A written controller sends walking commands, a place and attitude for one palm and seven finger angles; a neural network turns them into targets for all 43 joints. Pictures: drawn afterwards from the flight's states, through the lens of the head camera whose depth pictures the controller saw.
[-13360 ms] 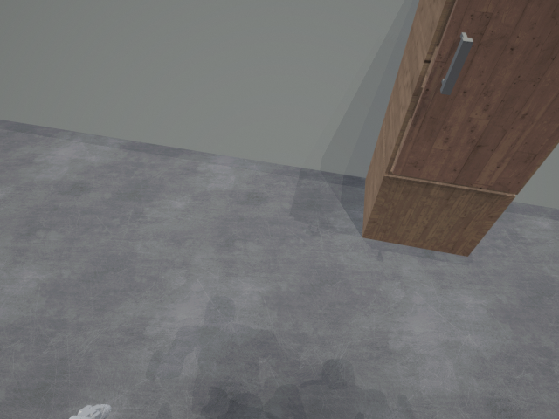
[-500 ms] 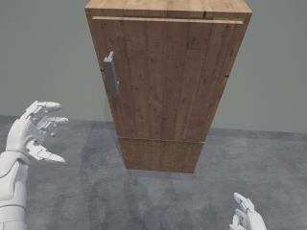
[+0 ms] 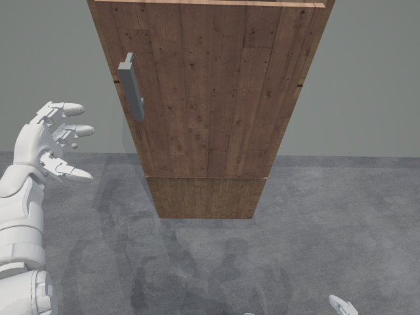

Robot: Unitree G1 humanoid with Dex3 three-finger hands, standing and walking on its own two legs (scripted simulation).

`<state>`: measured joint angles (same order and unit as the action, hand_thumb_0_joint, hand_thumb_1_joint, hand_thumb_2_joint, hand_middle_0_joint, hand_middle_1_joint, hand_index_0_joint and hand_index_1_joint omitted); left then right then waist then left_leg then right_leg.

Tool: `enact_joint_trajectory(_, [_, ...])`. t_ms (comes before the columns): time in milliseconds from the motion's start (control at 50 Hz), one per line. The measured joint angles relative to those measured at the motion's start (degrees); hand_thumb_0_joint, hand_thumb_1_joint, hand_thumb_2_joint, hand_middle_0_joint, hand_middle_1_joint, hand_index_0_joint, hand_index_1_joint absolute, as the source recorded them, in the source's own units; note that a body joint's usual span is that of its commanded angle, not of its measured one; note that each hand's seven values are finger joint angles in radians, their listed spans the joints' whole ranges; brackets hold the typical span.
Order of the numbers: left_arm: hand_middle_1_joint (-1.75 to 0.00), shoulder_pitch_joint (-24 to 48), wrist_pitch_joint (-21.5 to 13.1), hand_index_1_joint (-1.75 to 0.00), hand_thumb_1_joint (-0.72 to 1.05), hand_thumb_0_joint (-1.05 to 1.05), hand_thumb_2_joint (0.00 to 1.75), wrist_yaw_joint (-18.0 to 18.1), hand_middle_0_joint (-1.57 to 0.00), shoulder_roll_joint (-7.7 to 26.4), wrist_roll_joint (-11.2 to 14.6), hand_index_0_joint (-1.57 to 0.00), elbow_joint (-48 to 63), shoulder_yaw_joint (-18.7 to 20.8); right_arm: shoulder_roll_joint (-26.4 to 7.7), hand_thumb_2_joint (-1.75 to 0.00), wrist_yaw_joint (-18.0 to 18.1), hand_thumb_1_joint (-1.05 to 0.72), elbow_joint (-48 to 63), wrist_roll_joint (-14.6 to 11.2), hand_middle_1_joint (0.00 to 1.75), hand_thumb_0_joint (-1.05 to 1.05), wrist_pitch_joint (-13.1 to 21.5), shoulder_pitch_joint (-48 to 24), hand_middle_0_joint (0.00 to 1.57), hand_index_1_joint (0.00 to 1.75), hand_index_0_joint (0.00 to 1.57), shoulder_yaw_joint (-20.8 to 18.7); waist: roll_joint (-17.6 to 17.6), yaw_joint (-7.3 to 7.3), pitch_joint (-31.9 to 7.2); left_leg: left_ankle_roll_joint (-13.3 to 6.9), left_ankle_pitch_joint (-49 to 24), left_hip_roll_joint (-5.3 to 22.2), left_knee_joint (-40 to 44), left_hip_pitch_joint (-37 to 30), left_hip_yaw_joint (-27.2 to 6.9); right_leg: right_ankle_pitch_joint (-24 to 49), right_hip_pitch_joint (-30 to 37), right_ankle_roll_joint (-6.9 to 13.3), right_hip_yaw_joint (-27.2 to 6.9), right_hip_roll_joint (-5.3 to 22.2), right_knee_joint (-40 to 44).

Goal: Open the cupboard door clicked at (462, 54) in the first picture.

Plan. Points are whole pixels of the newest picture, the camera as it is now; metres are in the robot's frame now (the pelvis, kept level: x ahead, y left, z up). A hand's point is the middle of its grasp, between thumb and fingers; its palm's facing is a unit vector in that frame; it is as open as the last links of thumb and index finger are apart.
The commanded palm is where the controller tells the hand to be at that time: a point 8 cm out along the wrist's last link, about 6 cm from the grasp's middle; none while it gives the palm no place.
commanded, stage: move the hooked fingers beside the handle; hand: left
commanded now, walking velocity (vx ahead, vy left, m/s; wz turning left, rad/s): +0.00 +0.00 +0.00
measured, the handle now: (134, 87) +0.57 +0.19 +0.10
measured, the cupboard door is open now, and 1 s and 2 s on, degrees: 0 0 0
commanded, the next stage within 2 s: slide the fingers in behind the handle in 1.78 s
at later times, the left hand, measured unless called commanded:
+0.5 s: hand (85, 125) +0.44 +0.26 +0.10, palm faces +0.02 -1.00 +0.02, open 14.0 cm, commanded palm +0.42 +0.31 +0.11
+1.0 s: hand (100, 102) +0.51 +0.25 +0.10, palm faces +0.00 -1.00 +0.01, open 14.0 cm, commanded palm +0.49 +0.30 +0.10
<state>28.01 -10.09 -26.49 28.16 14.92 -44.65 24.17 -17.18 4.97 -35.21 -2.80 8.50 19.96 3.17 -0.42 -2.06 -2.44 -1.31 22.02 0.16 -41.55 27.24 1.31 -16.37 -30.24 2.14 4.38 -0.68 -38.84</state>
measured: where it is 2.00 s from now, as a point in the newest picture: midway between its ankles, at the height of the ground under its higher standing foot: outside the picture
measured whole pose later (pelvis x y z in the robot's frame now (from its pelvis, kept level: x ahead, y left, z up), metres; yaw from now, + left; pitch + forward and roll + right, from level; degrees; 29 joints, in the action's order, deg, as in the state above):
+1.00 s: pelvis +0.01 +0.01 -0.01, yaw -1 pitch +17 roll -2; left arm 54.0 -15.4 -23.8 38.9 6.7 -71.1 26.3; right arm -17.2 2.9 -36.0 -0.7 -1.4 25.0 3.4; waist -0.1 -9.1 -3.5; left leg -2.0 24.4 1.1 -46.9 39.2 1.4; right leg -17.1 -41.3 1.5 4.3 -1.5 -41.6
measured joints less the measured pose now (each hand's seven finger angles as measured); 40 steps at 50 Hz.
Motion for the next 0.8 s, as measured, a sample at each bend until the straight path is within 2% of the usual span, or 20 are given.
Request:
enact_joint_trajectory(100, [-1.2, 1.87, -0.27, -1.2, -0.5, -0.02, 0.3, 1.52, -0.3, 0.0, -1.49, -0.3, -1.81, 0.16, 0.36, -0.89, -0.51, -0.9, 0.24, 0.34, 0.3, 0.02, -1.02, 0.77, 0.21, 0.3, 0.21, -0.02, 0.01, -0.85, -0.29, -0.21, 0.22, 0.0, 0.06, 0.61, 0.43, -0.06, -0.77, -0.21, -0.44, -0.04, 0.05])
enact_joint_trajectory(240, [-1.2, 3.39, -1.42, -1.2, -0.5, -0.02, 0.3, 1.83, -0.3, 0.57, -1.73, -0.3, -4.43, 1.38, 0.77, -0.89, -1.12, -0.9, 0.58, 0.53, 0.3, 0.01, -2.49, 1.25, 0.21, 0.3, 0.21, 0.01, 0.03, -1.33, -1.0, -0.41, 0.67, 0.16, 0.19, 0.9, 0.94, -0.25, -1.23, -0.46, -0.97, -0.26, 0.22])
enact_joint_trajectory(460, [-1.2, 8.86, -2.63, -1.2, -0.5, -0.02, 0.3, 1.71, -0.3, 1.6, -2.58, -0.3, -9.81, -0.03, 0.44, -0.89, -1.42, -0.9, 0.34, 0.62, 0.3, 0.01, -4.44, 0.91, 0.21, 0.3, 0.21, -0.35, 0.24, -1.37, -1.49, -0.56, 1.21, 0.08, -1.02, 2.92, 0.29, -0.63, -2.69, -0.62, -0.35, -0.12, -0.28])
enact_joint_trajectory(560, [-1.2, 13.08, -3.37, -1.2, -0.51, -0.02, 0.3, 2.44, -0.3, 2.81, -4.24, -0.3, -14.23, -0.25, 0.31, -0.89, -1.5, -0.9, 0.36, 0.94, 0.3, 0.01, -5.24, 0.44, 0.21, 0.3, 0.21, -0.25, 0.48, -2.18, -1.24, -0.58, 1.4, 0.06, -2.11, 4.75, 0.03, -0.75, -4.31, -0.62, -0.08, -0.05, -1.08])
enact_joint_trajectory(660, [-1.2, 16.02, -5.07, -1.2, -0.5, -0.02, 0.3, 2.33, -0.3, 4.04, -4.76, -0.3, -17.07, 0.57, 0.38, -0.89, -1.77, -0.9, 0.14, 1.25, 0.3, 0.01, -6.28, 0.92, 0.21, 0.3, 0.21, -0.26, 0.55, -3.04, -1.38, -0.57, 1.68, 0.32, -2.88, 6.18, 0.18, -0.74, -5.71, -0.61, -0.21, -0.29, -1.53])
enact_joint_trajectory(800, [-1.2, 20.46, -5.02, -1.2, -0.5, -0.02, 0.3, 2.33, -0.3, 7.39, -6.62, -0.3, -22.12, 1.33, 0.28, -0.89, -1.94, -0.9, 0.15, 1.52, 0.3, 0.01, -7.94, 2.54, 0.21, 0.3, 0.21, 0.06, 0.5, -4.75, -1.13, -0.61, 1.95, 0.57, -4.08, 8.76, 0.15, -0.71, -8.11, -0.59, -0.17, -0.5, -2.25])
